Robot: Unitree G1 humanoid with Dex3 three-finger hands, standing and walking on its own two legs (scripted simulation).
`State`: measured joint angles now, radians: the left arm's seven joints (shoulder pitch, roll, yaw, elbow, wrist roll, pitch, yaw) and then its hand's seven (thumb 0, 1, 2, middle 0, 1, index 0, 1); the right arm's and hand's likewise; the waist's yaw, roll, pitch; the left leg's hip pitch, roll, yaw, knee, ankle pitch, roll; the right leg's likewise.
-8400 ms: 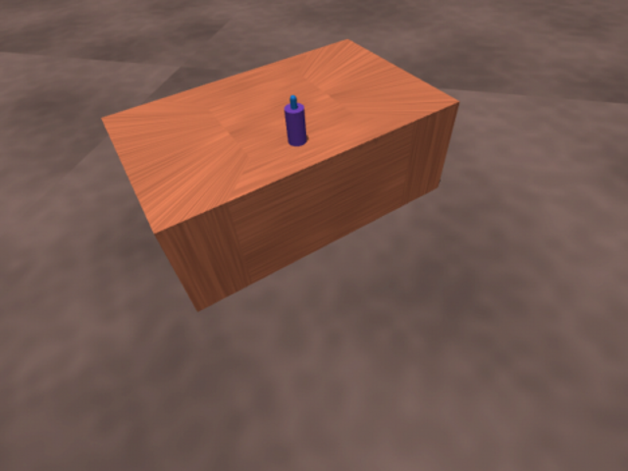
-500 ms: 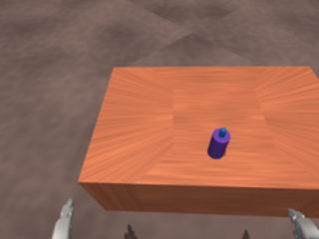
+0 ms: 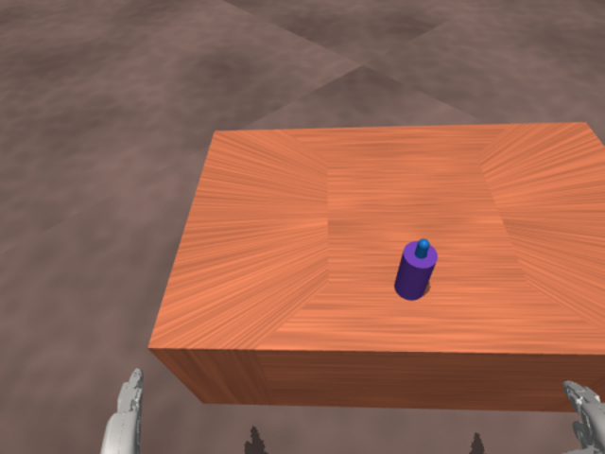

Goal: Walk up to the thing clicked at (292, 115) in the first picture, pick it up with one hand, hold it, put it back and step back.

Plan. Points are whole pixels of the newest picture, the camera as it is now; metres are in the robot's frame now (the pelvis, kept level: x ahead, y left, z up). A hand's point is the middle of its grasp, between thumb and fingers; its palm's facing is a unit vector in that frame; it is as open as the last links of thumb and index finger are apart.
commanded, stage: go down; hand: right
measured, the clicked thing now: (416, 266) +0.51 -0.19 -0.19
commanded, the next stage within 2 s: approach in 1.56 s
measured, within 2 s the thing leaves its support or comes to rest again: neither
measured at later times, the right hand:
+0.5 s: hand (576, 289) +0.33 -0.32 +0.02, palm faces +0.13 +0.98 -0.13, open 17.6 cm
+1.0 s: hand (596, 237) +0.38 -0.36 +0.06, palm faces +0.15 +0.99 -0.07, open 17.4 cm
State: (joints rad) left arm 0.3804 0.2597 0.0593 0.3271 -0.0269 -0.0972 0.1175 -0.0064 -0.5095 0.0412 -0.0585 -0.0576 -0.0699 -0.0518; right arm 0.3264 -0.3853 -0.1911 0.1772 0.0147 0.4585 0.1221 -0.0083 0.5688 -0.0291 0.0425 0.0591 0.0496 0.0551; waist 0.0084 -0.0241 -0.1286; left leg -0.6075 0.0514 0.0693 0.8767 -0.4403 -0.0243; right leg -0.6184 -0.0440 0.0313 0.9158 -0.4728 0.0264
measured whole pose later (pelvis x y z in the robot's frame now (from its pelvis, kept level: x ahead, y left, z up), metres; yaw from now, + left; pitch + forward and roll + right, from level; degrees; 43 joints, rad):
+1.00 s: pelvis -0.02 -0.01 +0.00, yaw +2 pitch +14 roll +3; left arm 0.28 0.28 -0.02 0.45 0.00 -0.19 0.10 -0.01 -0.51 0.05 -0.05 -0.06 -0.07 -0.05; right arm -0.60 -0.82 -0.56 1.17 0.10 -0.14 0.50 -0.01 0.51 -0.02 0.07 0.04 0.06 0.04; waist 0.12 0.03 -0.09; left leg -0.71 0.02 0.05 0.82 -0.35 -0.03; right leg -0.73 -0.07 0.02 0.90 -0.42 0.02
